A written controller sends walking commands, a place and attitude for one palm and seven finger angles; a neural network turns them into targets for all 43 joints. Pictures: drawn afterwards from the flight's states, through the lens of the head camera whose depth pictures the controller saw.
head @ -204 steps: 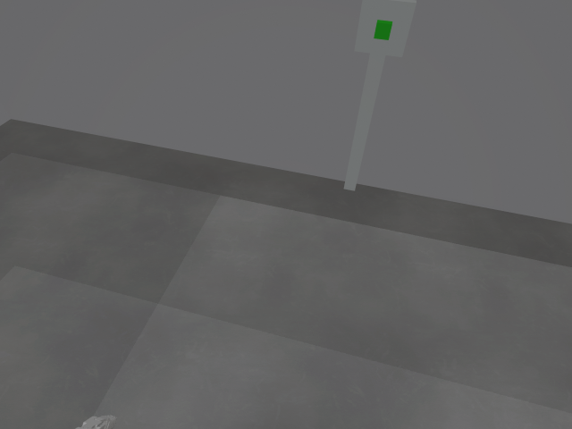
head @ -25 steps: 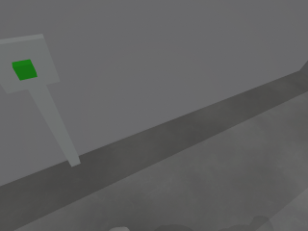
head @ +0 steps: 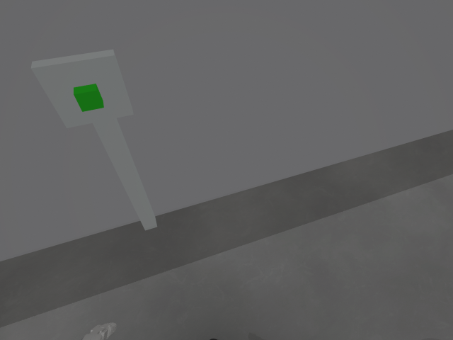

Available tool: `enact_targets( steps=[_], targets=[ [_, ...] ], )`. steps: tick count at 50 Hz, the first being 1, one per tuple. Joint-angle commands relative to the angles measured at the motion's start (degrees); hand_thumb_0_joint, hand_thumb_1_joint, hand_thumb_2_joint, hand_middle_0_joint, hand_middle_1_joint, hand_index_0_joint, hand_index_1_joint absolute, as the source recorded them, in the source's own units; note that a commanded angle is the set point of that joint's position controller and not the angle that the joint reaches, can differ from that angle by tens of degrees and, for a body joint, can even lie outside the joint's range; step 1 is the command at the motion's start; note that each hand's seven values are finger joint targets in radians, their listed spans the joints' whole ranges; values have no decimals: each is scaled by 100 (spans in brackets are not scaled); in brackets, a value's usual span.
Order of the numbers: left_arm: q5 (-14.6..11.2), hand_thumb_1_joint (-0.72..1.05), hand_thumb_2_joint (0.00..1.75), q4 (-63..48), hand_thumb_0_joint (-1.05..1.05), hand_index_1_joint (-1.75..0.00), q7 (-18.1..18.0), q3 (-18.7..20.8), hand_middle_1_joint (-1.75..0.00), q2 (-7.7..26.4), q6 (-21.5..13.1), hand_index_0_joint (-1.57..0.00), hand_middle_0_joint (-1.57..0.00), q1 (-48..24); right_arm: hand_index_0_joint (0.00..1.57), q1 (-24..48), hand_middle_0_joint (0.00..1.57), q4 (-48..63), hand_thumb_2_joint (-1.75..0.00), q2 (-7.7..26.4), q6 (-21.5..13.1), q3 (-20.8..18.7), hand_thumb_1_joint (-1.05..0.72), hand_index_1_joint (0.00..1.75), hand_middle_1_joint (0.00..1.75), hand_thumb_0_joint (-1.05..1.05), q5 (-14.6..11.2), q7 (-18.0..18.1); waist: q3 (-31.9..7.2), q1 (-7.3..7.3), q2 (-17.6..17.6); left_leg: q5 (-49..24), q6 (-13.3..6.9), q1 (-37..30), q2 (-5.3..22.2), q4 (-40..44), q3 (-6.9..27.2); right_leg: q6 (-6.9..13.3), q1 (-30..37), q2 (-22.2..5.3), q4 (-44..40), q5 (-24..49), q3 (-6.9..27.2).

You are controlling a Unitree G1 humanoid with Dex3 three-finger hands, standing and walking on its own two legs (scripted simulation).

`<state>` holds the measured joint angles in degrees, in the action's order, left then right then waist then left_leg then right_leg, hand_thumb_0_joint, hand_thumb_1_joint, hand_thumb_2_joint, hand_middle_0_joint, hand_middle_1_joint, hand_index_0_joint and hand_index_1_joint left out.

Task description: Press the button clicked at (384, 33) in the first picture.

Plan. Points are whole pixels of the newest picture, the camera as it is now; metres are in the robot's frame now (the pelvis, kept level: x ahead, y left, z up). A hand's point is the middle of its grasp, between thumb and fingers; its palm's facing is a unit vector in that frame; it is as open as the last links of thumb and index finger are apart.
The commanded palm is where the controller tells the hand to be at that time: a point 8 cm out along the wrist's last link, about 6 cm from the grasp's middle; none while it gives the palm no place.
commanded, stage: turn to face it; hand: left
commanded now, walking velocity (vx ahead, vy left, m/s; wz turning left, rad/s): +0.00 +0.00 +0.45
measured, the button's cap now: (89, 97) +0.66 +0.35 +0.04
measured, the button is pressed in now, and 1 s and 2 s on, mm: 0 0 0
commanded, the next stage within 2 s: take the last steps up to it in 0.28 s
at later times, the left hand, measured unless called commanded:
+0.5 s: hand out of the picture -0.06 +0.17 -0.18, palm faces +0.29 -0.93 -0.22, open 7.4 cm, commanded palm none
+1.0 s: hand out of the picture +0.15 +0.20 -0.17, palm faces +0.23 -0.95 -0.22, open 7.4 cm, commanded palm none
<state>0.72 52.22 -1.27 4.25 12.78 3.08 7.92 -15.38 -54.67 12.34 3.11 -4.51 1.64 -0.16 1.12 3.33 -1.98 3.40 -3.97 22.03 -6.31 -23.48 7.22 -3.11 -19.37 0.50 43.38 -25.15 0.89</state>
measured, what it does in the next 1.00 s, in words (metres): walks ahead: right foot, then left foot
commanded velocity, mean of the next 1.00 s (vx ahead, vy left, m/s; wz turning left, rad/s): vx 0.18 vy -0.04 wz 0.11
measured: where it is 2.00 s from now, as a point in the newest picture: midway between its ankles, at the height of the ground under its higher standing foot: outside the picture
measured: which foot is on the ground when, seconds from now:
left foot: down 0.00-0.06, up 0.08-0.50, down 0.52-0.96, up 0.98-1.00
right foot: up 0.00-0.04, down 0.06-0.52, up 0.54-0.92, down 0.94-1.00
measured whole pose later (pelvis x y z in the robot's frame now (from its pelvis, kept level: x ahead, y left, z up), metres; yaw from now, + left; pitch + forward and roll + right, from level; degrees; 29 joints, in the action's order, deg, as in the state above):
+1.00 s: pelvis +0.12 +0.00 -0.02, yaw +13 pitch -2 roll +0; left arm 1.4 58.7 1.3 2.6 10.8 -2.7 10.5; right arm -22.0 -64.9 11.3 0.0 -2.5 1.1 0.7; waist 3.7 1.4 -2.2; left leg 30.1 0.0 7.5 4.2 -47.8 -3.0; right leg 2.3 -20.5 -3.1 37.1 -14.3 -8.8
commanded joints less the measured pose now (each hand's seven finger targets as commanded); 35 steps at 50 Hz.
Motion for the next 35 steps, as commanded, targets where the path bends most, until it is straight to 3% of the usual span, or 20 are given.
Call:
enact_targets(
  steps=[1,2,3,4,5,6,8,9,12,15,19,22,23,24,25,26,27,30,33,35],
  targets=[
    [-57,90,90,-198,0,-30,-87,144,-30,626,-114,-20,-20,1035,20,267,20,502,-90,1076,-66,-309,-90,30,30,0,-26,15,-594,-471,-544,1244,133,-59,1115,820,1724,205,1376,65,-1943,614,-147],
    [-24,90,90,-171,0,-30,-117,199,-30,842,-139,-20,-20,1229,20,286,20,541,-90,873,-32,-293,-90,30,30,0,-65,-7,-564,-545,-13,1773,463,613,769,255,1248,416,2005,-447,-2637,615,240],
    [89,90,90,-307,0,-30,-153,283,-30,1303,-167,-20,-20,1131,20,191,20,634,-90,507,-22,-256,-90,30,30,0,-121,11,-459,-543,1465,2428,708,1644,104,-1453,285,989,2170,-1996,-3380,-500,2019],
    [77,90,90,-527,0,-30,-156,196,-30,1363,-140,-20,-20,427,20,223,20,662,-90,705,-44,-306,-90,30,30,0,-15,32,94,-389,1581,2617,698,1666,29,-2978,-234,1357,838,-2862,-3638,-576,2376],
    [47,90,90,-732,0,-30,-169,125,-30,1140,-155,-20,-20,-234,20,85,20,603,-90,785,-1,-314,-90,30,30,0,27,-20,227,-63,992,2238,607,1150,268,-3835,-89,1271,-52,-2590,-3574,-91,1645],
    [13,90,90,-777,0,-30,-175,132,-30,922,-232,-20,-20,-506,20,-130,20,492,-90,677,65,-304,-90,30,30,0,27,-35,202,126,1159,2009,630,1014,328,-4205,-150,1053,-148,-2133,-3459,320,1379],
    [-1,90,90,-638,0,-30,-110,1,-30,601,-346,-20,-20,-304,20,-174,20,332,-90,614,21,-217,-90,30,30,0,8,-92,473,86,902,1543,717,1183,591,-4445,-445,887,338,-1593,-2853,2057,400],
    [7,90,90,-523,0,-30,-102,-13,-30,602,-391,-20,-20,8,20,-134,20,355,-90,550,-9,-182,-90,30,30,0,-16,-89,324,-16,938,1557,761,1324,601,-4336,-530,898,852,-1588,-2594,2897,193],
    [31,90,90,-237,0,-30,-120,13,-30,728,-419,-20,-20,821,20,400,20,459,-90,458,-21,-97,-90,30,30,0,-43,-59,74,-377,1060,1823,866,1398,721,-3787,-737,951,1827,-1743,-2142,4688,55],
    [82,90,90,-61,0,-30,-100,21,-30,854,-385,-20,-20,1212,20,820,20,522,-90,414,3,-21,-90,30,30,0,-56,-48,78,-561,1205,2089,854,1004,738,-3152,-917,1006,1800,-1779,-2007,5062,21],
    [118,90,90,48,0,-30,-83,42,-30,967,-352,-20,-20,1291,20,1026,20,483,-90,358,-34,65,-90,30,30,0,-98,-48,64,-625,1618,2133,740,328,667,-2191,-1159,978,1637,-1734,-1865,5232,-85],
    [103,90,90,226,0,-30,-57,27,-30,919,-382,-20,-20,1346,20,840,20,362,-90,308,-144,128,-90,30,30,0,-87,-43,-191,-561,1595,1838,608,-391,602,-1304,-1302,848,1606,-1692,-1881,4142,-73],
    [79,90,90,250,0,-30,-38,16,-30,912,-393,-20,-20,1246,20,595,20,278,-90,346,-206,138,-90,30,30,0,-70,-36,-278,-421,1540,1513,547,-887,586,-729,-1354,743,1398,-1596,-1755,3458,-191],
    [37,90,90,274,0,-30,-15,0,-30,808,-407,-20,-20,1161,20,234,20,136,-90,470,-297,105,-90,30,30,0,-46,-26,-434,-228,1185,1041,459,-1702,666,73,-1305,579,998,-1439,-1299,2906,-350],
    [-14,90,90,211,0,-30,30,-52,-30,564,-409,-20,-20,1160,20,-235,20,-9,-90,958,-397,2,-90,30,30,0,-7,10,-807,-7,-44,518,117,-2841,1610,375,-204,288,50,-990,-185,1703,-808],
    [6,90,90,70,0,-30,67,-165,-30,228,-433,-20,-20,1116,20,-661,20,-137,-90,1473,-390,-113,-90,30,30,0,-18,37,-919,116,-1458,-355,-437,-3551,2857,434,1318,63,-1328,-437,1019,-869,-952],
    [65,90,90,26,0,-30,28,-149,-30,335,-404,-20,-20,809,20,-739,20,-190,-90,1406,-327,-99,-90,30,30,0,-22,60,-489,213,-1097,-24,-788,-3071,3114,612,1355,164,-1608,-528,1542,-1202,-555],
    [74,90,90,289,0,-30,148,-105,-30,377,-391,-20,-20,560,20,-189,20,-183,-90,757,-439,94,-90,30,30,0,-14,172,402,-21,-944,-264,-575,-2126,2479,890,542,157,-1643,-759,1951,-73,-242],
    [67,90,90,520,0,-30,229,-128,-30,248,-356,-20,-20,895,20,-98,20,-197,-90,675,-535,115,-90,30,30,0,-34,171,509,-239,-698,-318,-457,-1728,2187,1049,-128,90,-1264,-740,1719,438,-376],
    [66,90,90,521,0,-30,245,-144,-30,201,-327,-20,-20,824,20,-238,20,-262,-90,670,-573,101,-90,30,30,0,-48,171,568,-246,-657,-291,-478,-1751,2152,1134,-249,49,-1300,-744,1408,643,-448]
  ],
)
